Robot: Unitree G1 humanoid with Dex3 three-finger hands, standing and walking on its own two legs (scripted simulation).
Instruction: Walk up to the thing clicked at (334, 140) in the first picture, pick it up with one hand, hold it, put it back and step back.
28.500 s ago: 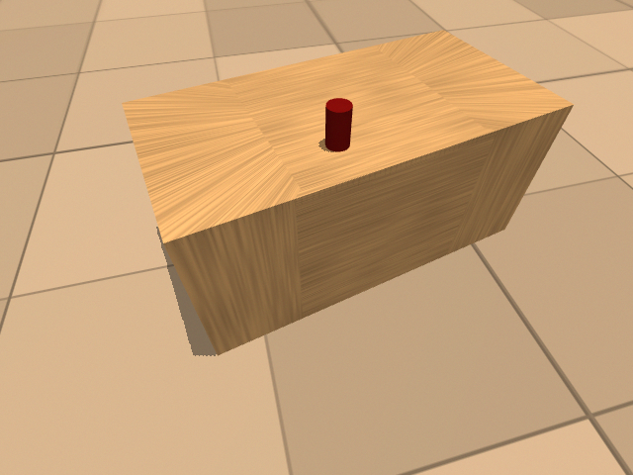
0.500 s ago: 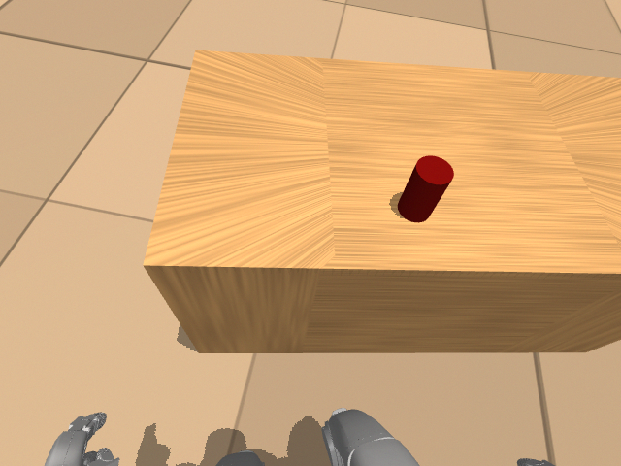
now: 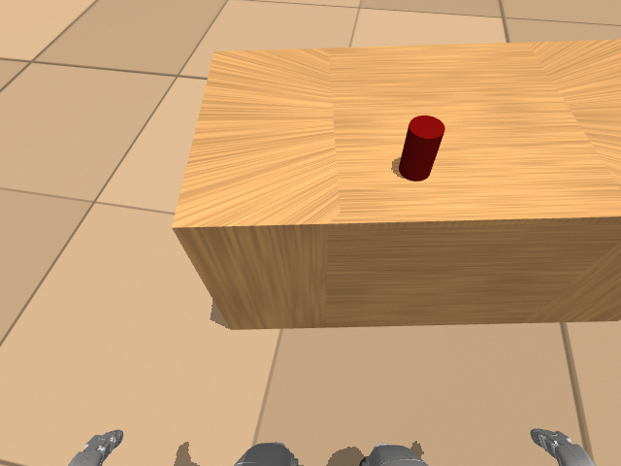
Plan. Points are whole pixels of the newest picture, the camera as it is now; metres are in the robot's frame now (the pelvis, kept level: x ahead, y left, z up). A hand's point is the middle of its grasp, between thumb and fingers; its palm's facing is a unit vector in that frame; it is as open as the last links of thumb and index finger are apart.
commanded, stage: step back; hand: right
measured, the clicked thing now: (420, 149) +0.69 -0.23 -0.10
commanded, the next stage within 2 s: none
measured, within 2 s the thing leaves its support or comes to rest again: neither
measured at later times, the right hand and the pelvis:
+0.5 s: hand out of the picture -0.03 -0.30 -0.14, palm faces +0.00 +0.90 -0.43, open 7.4 cm; pelvis -0.16 -0.02 -0.01, yaw -5 degrees
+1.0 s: hand out of the picture -0.23 -0.31 -0.14, palm faces -0.10 +0.91 -0.41, open 7.4 cm; pelvis -0.32 -0.05 +0.00, yaw +2 degrees
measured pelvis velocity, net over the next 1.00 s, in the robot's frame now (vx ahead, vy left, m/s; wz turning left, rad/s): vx -0.32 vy -0.05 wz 0.03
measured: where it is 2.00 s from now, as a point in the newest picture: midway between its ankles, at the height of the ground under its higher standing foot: outside the picture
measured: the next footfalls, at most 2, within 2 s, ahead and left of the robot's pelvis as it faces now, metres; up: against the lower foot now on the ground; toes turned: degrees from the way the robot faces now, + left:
left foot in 0.08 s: +0.00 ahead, +0.11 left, +0.00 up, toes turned -1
right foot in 0.50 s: -0.17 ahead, -0.16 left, +0.00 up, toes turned -2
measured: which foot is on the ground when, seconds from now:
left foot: up 0.00-0.06, down 0.08-0.52, up 0.54-0.80, down 0.82-1.00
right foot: down 0.00-0.10, up 0.12-0.48, down 0.50-0.84, up 0.86-1.00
